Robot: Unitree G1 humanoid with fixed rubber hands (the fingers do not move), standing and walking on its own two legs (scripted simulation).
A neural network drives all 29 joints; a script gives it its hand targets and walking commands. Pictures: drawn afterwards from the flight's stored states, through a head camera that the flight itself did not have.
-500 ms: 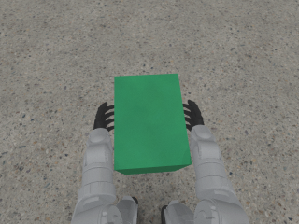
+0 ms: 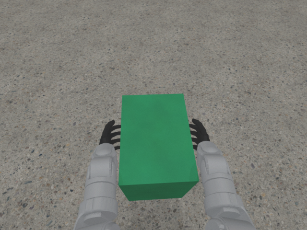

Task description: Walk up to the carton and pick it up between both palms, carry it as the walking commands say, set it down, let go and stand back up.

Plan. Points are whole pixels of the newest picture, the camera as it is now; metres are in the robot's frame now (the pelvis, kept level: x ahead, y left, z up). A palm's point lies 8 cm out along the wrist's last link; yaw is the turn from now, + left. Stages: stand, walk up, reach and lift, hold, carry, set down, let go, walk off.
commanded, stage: reach and lift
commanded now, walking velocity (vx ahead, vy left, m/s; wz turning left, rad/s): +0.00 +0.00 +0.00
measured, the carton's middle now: (154, 150) +0.35 +0.01 -0.05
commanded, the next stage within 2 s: hold in 1.52 s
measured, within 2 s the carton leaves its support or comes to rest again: neither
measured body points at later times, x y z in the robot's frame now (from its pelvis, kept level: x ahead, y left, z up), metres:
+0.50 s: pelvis -0.01 -0.01 +0.00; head -0.05 -0.01 +0.45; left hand +0.32 +0.14 +0.06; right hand +0.32 -0.13 +0.06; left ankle +0.05 +0.11 -0.74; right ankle +0.00 -0.11 -0.74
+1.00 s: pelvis +0.00 +0.00 +0.01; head -0.04 +0.00 +0.45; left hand +0.33 +0.13 +0.06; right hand +0.32 -0.14 +0.06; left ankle +0.05 +0.11 -0.74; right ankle +0.00 -0.11 -0.74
